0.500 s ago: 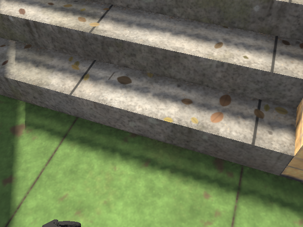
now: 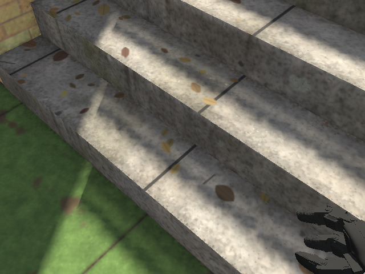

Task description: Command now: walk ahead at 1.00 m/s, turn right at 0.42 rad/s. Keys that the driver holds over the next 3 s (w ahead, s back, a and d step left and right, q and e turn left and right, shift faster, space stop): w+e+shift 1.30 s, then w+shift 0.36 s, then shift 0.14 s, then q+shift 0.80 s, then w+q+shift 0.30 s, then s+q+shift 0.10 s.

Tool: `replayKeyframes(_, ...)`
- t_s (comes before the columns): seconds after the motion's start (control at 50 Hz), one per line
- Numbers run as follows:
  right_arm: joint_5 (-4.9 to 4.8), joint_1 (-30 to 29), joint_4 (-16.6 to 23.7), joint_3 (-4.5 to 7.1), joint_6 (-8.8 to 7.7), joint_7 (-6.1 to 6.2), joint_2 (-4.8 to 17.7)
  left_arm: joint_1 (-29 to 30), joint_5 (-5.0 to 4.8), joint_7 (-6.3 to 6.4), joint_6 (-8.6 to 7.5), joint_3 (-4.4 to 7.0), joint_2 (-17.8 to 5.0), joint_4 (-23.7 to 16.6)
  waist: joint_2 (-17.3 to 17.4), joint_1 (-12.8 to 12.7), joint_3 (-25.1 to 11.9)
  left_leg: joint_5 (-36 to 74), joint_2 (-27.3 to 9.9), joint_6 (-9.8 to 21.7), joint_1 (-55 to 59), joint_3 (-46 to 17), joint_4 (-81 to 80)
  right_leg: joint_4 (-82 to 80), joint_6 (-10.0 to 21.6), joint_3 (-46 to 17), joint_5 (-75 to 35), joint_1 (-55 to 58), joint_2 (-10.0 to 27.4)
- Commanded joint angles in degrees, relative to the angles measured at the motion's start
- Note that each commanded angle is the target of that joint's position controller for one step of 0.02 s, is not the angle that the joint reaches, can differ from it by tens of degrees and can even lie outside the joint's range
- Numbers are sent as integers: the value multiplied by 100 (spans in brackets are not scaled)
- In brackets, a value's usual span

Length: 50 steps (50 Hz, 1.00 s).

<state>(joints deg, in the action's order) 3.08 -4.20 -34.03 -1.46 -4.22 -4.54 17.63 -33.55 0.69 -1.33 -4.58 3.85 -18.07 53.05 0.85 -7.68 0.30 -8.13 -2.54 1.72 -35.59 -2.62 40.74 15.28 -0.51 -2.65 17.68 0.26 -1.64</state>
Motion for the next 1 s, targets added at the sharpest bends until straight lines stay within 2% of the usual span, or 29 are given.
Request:
replayKeyframes(0.02,-39,550,75,173,-67,94,590,1157,-80,-81,-233,227,-1162,-703,-378,1051,88,525,332,-6,2582,362,-605,-496,857,-904,-3161,-1899,1088)
replayKeyframes(0.06,79,1924,-339,358,-122,321,853,1053,-106,-52,-244,216,-1185,-625,-218,1741,-818,132,319,110,4241,321,-876,1878,639,-629,-4059,-2025,603)
replayKeyframes(0.08,210,2822,-452,492,-162,466,1220,1174,-87,-20,-259,107,-778,-733,201,2093,-1362,-1038,-737,192,5249,-640,-1087,3628,533,-414,-2512,-2888,195)
replayKeyframes(0.1,353,2957,-438,556,-136,548,1587,597,-231,62,-206,-100,112,-920,1454,1548,-1799,-1836,-2398,417,5747,-3024,-1936,5416,482,-161,924,-4023,-105)
replayKeyframes(0.12,162,2637,-380,590,-48,579,1425,556,-200,124,-77,-55,-277,-920,1306,1404,-1780,-2124,-2352,610,5188,-3857,-2531,6107,567,-135,424,-4296,74)
replayKeyframes(0.16,25,1816,-333,392,-90,520,531,1208,-61,61,54,-55,-304,-859,424,1099,-565,-722,-1713,651,4030,-2009,-2528,5892,498,-85,-304,-4372,525)
replayKeyframes(0.26,-91,2108,-727,343,-333,416,271,1781,82,-29,374,-89,98,-1093,517,713,-399,3966,-1458,443,3626,32,-2237,6703,403,267,-214,-4488,483)
replayKeyframes(0.36,181,3215,-1517,302,-357,415,139,3947,-35,317,534,-337,720,-2316,680,778,441,2840,-2129,637,4624,193,-2608,11623,1025,-17,1765,-8420,289)
replayKeyframes(0.44,136,3587,-2016,105,-294,462,-124,5633,-33,323,399,-787,1102,-3270,-360,539,1091,3312,-1056,-101,3507,1897,-3509,9469,1102,1254,1979,-8043,137)
replayKeyframes(0.46,-47,2674,-1684,77,-256,586,164,4777,-28,162,431,-872,930,-3117,-366,-116,603,5996,-661,-120,1881,2535,-3700,7438,1140,1609,1258,-5039,-65)
replayKeyframes(0.48,-401,2575,-1324,177,-276,738,738,3715,26,74,519,-740,584,-2679,-266,-405,-668,8992,-890,127,1530,2229,-3030,7143,1037,1683,166,-2741,-500)
replayKeyframes(0.5,-582,2492,-1089,428,-252,756,1713,2415,55,103,633,-496,203,-2289,522,-895,-1367,11823,-1120,256,2243,2254,-1662,6987,941,1942,904,-2018,-1029)
replayKeyframes(0.52,-632,2211,-850,605,-154,630,2052,1410,36,151,642,-345,-53,-1991,1168,-1239,-2236,13415,-1606,437,2696,1839,2,6933,1160,1654,1196,-1270,-1081)
replayKeyframes(0.54,-778,2012,-614,691,-15,459,1961,851,77,178,554,-30,-592,-1752,1121,-1325,-2575,12462,-1334,466,2539,1602,2330,5568,1588,633,1525,-688,-1289)
replayKeyframes(0.56,-476,1444,-202,566,-95,160,924,1421,77,268,538,221,-1312,-1718,-1116,-796,-1893,3497,175,-76,264,1163,5323,2597,2362,-2833,654,-300,-184)
replayKeyframes(0.58,-36,1207,388,506,-259,-8,691,2149,40,363,674,389,-1640,-1986,-1472,-235,-2255,571,911,-137,-1150,-85,7150,435,2388,-6377,392,132,564)
replayKeyframes(0.62,244,1115,664,253,-370,-42,-40,2090,-64,408,515,275,-1158,-1521,76,401,-974,614,527,79,-1839,-530,7748,220,1747,-5877,851,-1039,463)
replayKeyframes(0.66,223,865,962,32,-197,274,-647,1942,113,430,267,70,-338,-926,217,843,225,-327,565,24,-2543,-372,8753,750,1858,-4347,-371,-2307,13)
replayKeyframes(0.7,315,635,1191,-221,-35,513,-1204,1698,141,265,86,-2,-198,-612,110,1039,387,-1052,452,85,-3484,-214,9865,682,1821,-3515,-1320,-2456,69)
replayKeyframes(0.76,284,-1292,2047,-303,-118,678,-1225,1044,133,168,-190,-18,-98,-226,-141,610,896,-3423,151,153,-4055,7,8929,29,1692,-2502,-1876,-2765,37)
replayKeyframes(0.8,302,-1780,2445,-440,-111,664,-1394,670,68,235,-155,45,-186,-67,-3,621,627,-3325,-57,306,-3129,180,6838,-724,1578,-1927,-2203,-3025,-14)
replayKeyframes(0.82,145,-1182,2397,-477,-52,635,-1247,1315,-130,339,-5,108,-212,-356,451,1088,-87,-2328,37,205,581,751,3973,-1478,1650,-1265,-3477,-4512,-287)
replayKeyframes(0.84,-228,-79,1731,-242,-5,630,-977,1144,-492,397,-126,90,-340,-532,470,1438,-1713,-1161,809,88,4002,1296,3983,-830,1793,-1588,-7223,-5074,-133)
replayKeyframes(0.88,-244,2750,1016,399,200,805,82,2768,-167,209,-408,642,-1706,-1241,-232,3130,-3347,-1317,523,134,4922,311,2681,2195,1274,-1979,-11010,-3214,333)
replayKeyframes(0.9,-111,3685,379,578,72,720,485,3312,-109,83,-573,621,-1159,-1427,787,3275,-3281,-1726,229,227,5179,12,1142,4628,841,-1413,-8856,-3097,-411)
replayKeyframes(0.92,-265,3004,-94,624,50,686,419,3958,219,-16,-709,374,-140,-1675,2232,2846,-1995,193,-195,569,4544,-794,-239,7011,620,-770,-1993,-3893,-1153)
replayKeyframes(0.94,-53,2220,40,650,77,766,477,2987,228,-65,-684,210,538,-2045,1634,1604,-2159,1631,-1704,1284,4350,-3512,-964,9562,575,-1108,-971,-5429,-1006)
replayKeyframes(0.96,-23,1680,25,588,-2,684,-96,2639,258,-29,-511,110,583,-2114,765,1127,-2114,-165,-1965,1421,4108,-4155,-1163,10414,720,-815,-1030,-5707,-588)
replayKeyframes(1.0,-44,1529,-837,369,-246,569,-1065,3010,388,66,-125,-191,1068,-2442,-368,610,-205,-2304,-1787,1015,2698,-2921,-1661,11444,1029,-919,-347,-6936,-143)
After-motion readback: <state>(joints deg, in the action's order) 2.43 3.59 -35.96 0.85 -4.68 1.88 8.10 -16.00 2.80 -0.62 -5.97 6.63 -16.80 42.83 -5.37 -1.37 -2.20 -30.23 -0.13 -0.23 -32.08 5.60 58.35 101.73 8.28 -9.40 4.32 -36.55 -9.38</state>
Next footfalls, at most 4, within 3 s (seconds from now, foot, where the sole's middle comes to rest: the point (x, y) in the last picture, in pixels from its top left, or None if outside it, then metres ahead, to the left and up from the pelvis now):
0.08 left None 0.25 0.13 -0.77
0.54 right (256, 234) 0.57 -0.14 -0.59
0.92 left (267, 115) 0.94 -0.15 -0.41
1.26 right None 0.99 -0.54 -0.23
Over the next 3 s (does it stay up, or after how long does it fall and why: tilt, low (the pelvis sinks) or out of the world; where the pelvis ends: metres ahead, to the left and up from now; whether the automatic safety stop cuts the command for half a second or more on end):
stays up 1.48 -1.15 0.72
